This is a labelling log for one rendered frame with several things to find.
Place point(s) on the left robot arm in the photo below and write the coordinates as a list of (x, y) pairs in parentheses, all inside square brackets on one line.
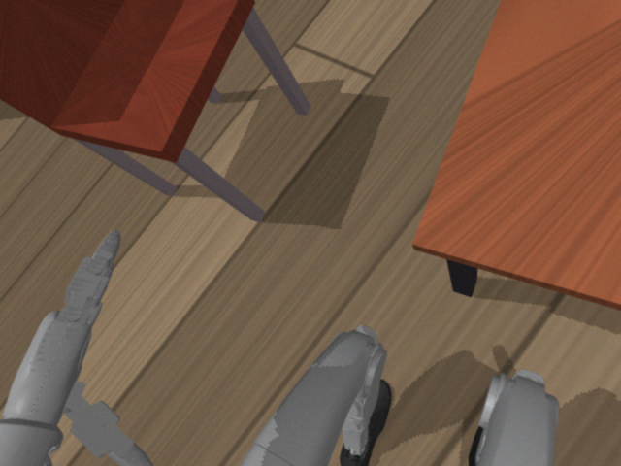
[(27, 442)]

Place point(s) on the left robot foot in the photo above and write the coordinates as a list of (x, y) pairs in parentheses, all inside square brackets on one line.
[(377, 422)]

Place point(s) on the coffee table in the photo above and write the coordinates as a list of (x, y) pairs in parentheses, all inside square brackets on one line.
[(530, 184)]

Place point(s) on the left robot hand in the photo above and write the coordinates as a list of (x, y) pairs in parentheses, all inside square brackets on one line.
[(46, 386)]

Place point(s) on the chair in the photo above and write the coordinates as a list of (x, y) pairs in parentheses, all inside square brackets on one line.
[(132, 75)]

